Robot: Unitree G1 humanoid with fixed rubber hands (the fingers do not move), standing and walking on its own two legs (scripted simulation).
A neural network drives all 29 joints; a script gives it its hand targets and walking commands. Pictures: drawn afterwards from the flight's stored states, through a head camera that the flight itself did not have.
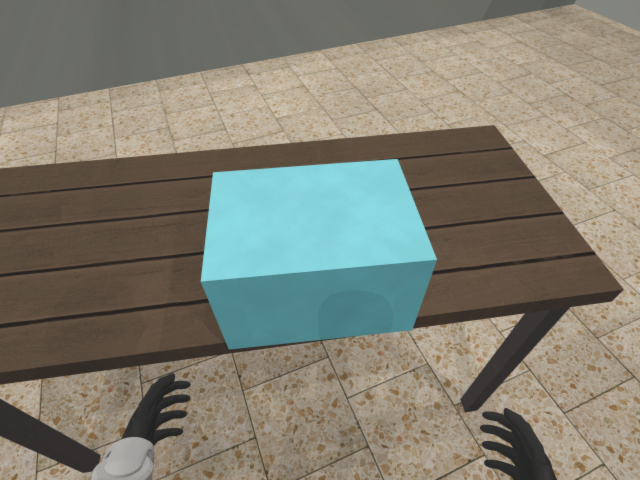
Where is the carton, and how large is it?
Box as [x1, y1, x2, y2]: [201, 159, 436, 349]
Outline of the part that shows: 397,159 213,172 201,283 229,349 412,329 436,258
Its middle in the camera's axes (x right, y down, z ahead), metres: -0.01 +0.01 +0.60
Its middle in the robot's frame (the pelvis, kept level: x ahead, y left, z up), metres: +0.43 +0.04 +0.01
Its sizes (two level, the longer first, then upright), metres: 0.286 0.204 0.178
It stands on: a table, 0.70 m high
